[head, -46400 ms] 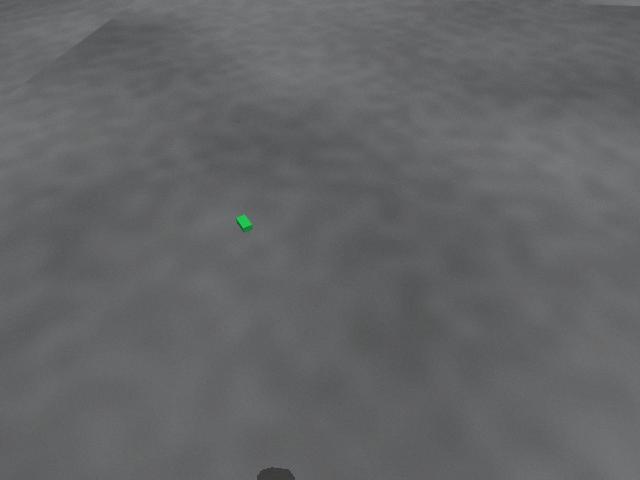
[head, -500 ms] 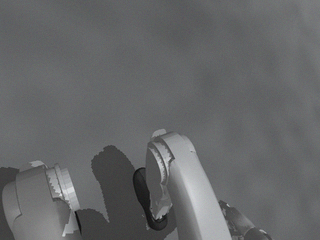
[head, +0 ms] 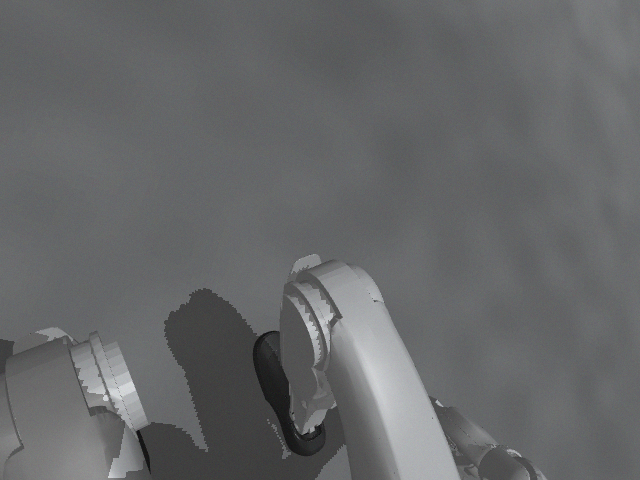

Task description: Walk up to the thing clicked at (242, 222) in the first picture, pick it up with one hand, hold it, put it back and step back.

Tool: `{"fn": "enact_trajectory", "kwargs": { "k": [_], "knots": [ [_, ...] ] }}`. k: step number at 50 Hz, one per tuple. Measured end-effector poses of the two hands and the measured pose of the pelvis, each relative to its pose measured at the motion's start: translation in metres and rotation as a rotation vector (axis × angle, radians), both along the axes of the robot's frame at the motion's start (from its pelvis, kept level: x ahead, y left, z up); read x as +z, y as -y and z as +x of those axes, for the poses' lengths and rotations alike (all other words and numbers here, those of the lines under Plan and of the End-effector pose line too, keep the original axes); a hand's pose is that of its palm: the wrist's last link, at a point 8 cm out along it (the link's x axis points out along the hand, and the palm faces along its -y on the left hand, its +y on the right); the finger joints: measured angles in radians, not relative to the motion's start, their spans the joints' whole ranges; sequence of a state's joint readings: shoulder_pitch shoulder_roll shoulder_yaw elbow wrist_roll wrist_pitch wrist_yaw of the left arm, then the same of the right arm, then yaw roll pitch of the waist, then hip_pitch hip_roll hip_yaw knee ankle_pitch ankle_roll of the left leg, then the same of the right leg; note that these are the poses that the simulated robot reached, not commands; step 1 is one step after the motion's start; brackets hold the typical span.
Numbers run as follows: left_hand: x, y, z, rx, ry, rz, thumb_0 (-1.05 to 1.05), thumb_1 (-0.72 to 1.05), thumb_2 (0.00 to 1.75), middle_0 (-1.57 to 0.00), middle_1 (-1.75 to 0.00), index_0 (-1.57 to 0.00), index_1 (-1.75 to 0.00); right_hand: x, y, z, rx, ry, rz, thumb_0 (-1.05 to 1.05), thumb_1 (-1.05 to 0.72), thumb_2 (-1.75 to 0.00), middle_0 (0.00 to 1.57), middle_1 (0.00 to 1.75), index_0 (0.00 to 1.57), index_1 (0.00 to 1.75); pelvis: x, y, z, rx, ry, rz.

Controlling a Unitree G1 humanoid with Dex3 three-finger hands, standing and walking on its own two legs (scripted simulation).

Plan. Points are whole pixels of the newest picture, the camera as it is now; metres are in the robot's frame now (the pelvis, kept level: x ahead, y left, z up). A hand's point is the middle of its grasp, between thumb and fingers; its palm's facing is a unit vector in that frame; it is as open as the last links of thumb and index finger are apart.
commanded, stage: open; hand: left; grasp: from above
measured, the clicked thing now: out of the picture +0.43 +0.38 -0.27
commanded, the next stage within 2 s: withdraw in 1.10 s
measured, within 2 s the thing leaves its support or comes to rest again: neither
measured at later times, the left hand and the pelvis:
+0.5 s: hand out of the picture +0.41 +0.38 -0.23, palm faces -0.45 -0.15 -0.88, open 9.7 cm; pelvis +0.00 +0.00 +0.00, yaw +0 degrees
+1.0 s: hand out of the picture +0.41 +0.38 -0.24, palm faces -0.44 -0.15 -0.89, open 12.5 cm; pelvis +0.00 +0.00 +0.00, yaw -1 degrees
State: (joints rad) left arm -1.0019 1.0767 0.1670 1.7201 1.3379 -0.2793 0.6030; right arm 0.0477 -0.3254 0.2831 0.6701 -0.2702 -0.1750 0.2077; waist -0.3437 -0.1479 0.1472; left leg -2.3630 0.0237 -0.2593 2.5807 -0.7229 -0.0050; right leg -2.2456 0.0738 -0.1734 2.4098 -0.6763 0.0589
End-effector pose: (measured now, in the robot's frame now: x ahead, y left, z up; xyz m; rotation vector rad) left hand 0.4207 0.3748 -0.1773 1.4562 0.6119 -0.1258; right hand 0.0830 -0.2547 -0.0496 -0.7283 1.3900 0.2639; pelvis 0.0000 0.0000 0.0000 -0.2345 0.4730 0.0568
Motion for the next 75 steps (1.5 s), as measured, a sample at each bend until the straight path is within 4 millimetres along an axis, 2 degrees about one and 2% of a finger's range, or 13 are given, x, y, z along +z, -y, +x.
{"fn": "enact_trajectory", "kwargs": {
  "k": [6,11,25,33,50,64,70,75],
  "knots": [
    [-0.004,-0.003,0.000,0.022,-0.013,-0.002,0.00,0.47,0.01,-0.99,-0.09,-1.02,-0.05,0.000,0.000,-0.003,-0.002,-0.009,0.004,0.00,-0.90,-0.90,0.20,0.30,0.20,0.30,0.000,0.000,0.000,-0.003,0.000,-0.002],
    [-0.006,-0.004,0.000,0.027,-0.012,-0.017,0.00,0.45,0.09,-0.92,-0.17,-0.94,-0.13,0.003,-0.001,-0.007,-0.003,-0.031,0.001,0.00,-0.90,-0.90,0.20,0.30,0.20,0.30,0.002,0.000,0.000,-0.002,0.001,-0.003],
    [0.001,-0.006,0.000,-0.004,-0.007,-0.013,0.00,0.17,0.41,-0.64,-0.44,-0.66,-0.42,0.008,0.001,-0.007,0.007,-0.026,-0.012,0.00,-0.89,-0.90,0.20,0.30,0.20,0.30,0.003,-0.001,-0.002,-0.003,0.011,-0.010],
    [-0.002,-0.001,-0.001,-0.006,-0.001,-0.028,0.00,0.02,0.54,-0.51,-0.58,-0.53,-0.56,0.009,-0.002,-0.007,0.015,-0.017,-0.006,0.00,-0.89,-0.90,0.20,0.30,0.20,0.30,0.004,-0.001,-0.003,-0.006,0.012,-0.014],
    [-0.001,-0.006,0.000,0.012,-0.004,-0.004,0.00,-0.23,0.75,-0.30,-0.78,-0.31,-0.77,0.009,-0.004,0.001,0.026,0.001,0.011,0.00,-0.89,-0.90,0.20,0.30,0.20,0.30,0.004,-0.002,-0.002,-0.003,0.005,-0.014],
    [-0.001,-0.004,0.000,-0.001,-0.012,-0.029,0.00,-0.38,0.89,-0.17,-0.92,-0.18,-0.90,0.009,0.000,-0.005,0.013,-0.022,0.001,0.00,-0.89,-0.90,0.20,0.30,0.20,0.30,0.006,0.000,-0.002,-0.004,0.007,-0.012],
    [0.014,-0.006,0.012,-0.020,0.079,-0.015,0.00,-0.40,0.91,-0.15,-0.94,-0.16,-0.92,0.010,0.000,-0.005,0.008,-0.024,0.000,0.00,-0.89,-0.90,0.20,0.30,0.20,0.30,0.006,0.000,-0.002,-0.002,0.002,-0.012],
    [0.052,-0.017,0.020,0.006,0.170,0.031,0.00,-0.43,0.93,-0.13,-0.95,-0.14,-0.93,0.008,-0.001,0.002,-0.031,0.011,0.028,0.00,-0.90,-0.90,0.20,0.30,0.20,0.30,0.010,0.000,0.001,0.004,-0.027,-0.009]
  ]
}}
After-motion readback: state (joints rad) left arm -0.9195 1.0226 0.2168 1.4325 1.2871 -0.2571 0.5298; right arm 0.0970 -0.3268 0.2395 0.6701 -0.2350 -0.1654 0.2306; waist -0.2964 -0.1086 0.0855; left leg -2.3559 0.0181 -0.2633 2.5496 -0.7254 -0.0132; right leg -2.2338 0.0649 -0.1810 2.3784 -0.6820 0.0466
